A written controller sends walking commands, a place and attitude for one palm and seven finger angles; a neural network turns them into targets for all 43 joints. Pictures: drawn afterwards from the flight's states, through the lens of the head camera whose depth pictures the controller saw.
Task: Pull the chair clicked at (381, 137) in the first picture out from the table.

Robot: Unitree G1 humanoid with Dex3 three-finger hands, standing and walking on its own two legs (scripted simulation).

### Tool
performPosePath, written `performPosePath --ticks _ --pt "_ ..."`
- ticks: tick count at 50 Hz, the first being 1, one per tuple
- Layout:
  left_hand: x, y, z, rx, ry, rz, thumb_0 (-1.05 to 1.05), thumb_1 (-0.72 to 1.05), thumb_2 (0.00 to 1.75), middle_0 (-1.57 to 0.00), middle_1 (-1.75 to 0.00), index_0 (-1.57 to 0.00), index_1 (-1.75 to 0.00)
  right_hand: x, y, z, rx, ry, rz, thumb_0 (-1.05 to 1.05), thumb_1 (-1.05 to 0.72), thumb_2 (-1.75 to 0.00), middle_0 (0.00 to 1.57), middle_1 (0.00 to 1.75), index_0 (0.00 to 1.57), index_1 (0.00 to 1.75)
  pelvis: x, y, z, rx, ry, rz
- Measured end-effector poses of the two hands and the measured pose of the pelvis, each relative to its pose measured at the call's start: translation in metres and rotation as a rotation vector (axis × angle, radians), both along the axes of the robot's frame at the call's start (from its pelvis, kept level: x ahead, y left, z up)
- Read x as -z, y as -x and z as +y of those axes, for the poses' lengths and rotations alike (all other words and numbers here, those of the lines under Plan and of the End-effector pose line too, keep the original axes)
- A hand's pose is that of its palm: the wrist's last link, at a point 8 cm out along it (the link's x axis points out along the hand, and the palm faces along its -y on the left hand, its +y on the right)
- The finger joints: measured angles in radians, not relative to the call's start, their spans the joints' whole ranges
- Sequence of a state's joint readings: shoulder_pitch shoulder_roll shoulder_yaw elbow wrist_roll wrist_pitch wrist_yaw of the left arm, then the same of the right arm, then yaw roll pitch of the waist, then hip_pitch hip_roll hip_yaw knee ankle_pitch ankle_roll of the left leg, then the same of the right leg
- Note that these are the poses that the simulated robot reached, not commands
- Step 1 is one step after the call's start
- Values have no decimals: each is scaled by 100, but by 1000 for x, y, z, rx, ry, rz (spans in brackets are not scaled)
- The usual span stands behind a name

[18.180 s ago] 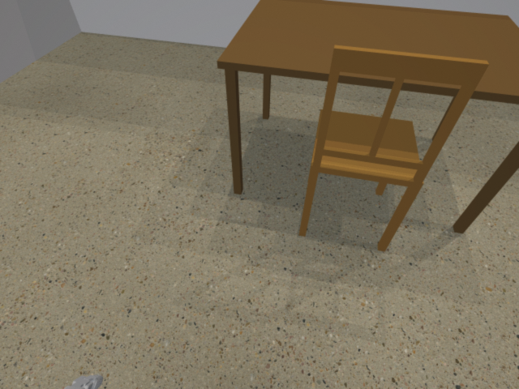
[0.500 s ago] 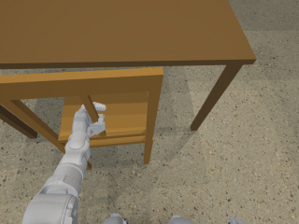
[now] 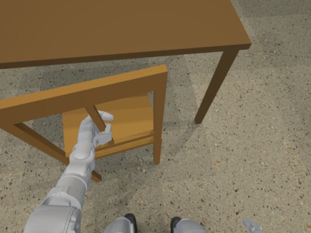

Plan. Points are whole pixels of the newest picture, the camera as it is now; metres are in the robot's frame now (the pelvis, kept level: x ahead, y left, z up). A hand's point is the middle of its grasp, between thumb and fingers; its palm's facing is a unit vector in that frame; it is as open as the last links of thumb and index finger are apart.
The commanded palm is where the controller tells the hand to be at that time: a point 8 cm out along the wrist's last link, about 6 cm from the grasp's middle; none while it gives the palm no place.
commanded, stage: step backward, pulling the chair out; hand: left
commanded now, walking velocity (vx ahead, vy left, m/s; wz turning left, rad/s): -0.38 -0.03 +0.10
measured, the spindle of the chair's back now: (102, 127) +0.41 +0.15 -0.08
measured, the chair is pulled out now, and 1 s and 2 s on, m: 0.09 0.19 0.29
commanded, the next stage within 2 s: none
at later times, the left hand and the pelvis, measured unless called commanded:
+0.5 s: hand (112, 165) +0.29 +0.11 -0.07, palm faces -0.02 -0.98 -0.18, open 5.1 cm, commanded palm +0.30 +0.16 -0.06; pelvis -0.06 +0.00 -0.01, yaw +1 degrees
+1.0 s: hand (111, 165) +0.29 +0.11 -0.07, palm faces -0.02 -0.98 -0.19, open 5.1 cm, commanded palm +0.29 +0.17 -0.06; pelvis -0.07 -0.01 -0.01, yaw +2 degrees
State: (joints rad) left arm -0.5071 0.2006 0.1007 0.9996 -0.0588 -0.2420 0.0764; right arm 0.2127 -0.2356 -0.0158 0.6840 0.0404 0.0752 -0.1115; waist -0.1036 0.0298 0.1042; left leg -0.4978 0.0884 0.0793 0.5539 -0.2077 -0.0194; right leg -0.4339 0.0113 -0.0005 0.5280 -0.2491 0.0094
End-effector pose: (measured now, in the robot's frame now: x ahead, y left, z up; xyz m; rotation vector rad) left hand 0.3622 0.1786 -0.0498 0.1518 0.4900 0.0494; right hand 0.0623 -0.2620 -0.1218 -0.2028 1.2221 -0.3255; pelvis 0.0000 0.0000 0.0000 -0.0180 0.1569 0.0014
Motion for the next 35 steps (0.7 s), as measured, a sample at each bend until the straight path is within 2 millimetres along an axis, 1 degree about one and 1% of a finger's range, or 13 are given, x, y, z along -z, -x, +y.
performPosePath --ticks 5,10,15,19,23,27,35 --pt "-1 21 -9 19 -2 15 0 74 76 -25 -106 -49 -145 -3 4 -6 -8 14 -53 0 -91 -90 20 30 21 30 1 17 -1 0 -2 -25" --pt "-2 45 -14 18 2 23 0 74 76 -24 -106 -49 -145 -2 12 -7 -23 11 -101 0 -91 -90 20 30 21 30 2 34 -4 -7 -3 -53" --pt "-2 68 -17 11 -2 24 0 73 77 -24 -106 -49 -145 3 23 -6 -43 -1 -127 0 -91 -90 20 30 21 30 5 49 -7 -16 -3 -78" --pt "-2 81 -18 12 -11 23 0 72 78 -25 -107 -49 -145 7 33 -4 -52 -6 -132 0 -91 -90 20 30 21 30 5 56 -6 -20 -3 -93" --pt "-2 89 -17 21 -17 21 0 72 78 -25 -107 -49 -145 9 43 -3 -55 1 -128 0 -91 -90 20 30 21 30 6 59 -3 -17 -5 -101" --pt "-2 90 -15 30 -25 17 0 71 79 -26 -108 -50 -145 10 48 0 -61 2 -123 0 -91 -90 20 30 21 30 8 60 -2 -15 -16 -103" --pt "-2 91 -17 -6 -36 17 0 69 81 -27 -109 -50 -145 20 42 1 -91 -37 -137 0 -91 -90 20 30 21 30 12 65 -16 -26 -13 -120"
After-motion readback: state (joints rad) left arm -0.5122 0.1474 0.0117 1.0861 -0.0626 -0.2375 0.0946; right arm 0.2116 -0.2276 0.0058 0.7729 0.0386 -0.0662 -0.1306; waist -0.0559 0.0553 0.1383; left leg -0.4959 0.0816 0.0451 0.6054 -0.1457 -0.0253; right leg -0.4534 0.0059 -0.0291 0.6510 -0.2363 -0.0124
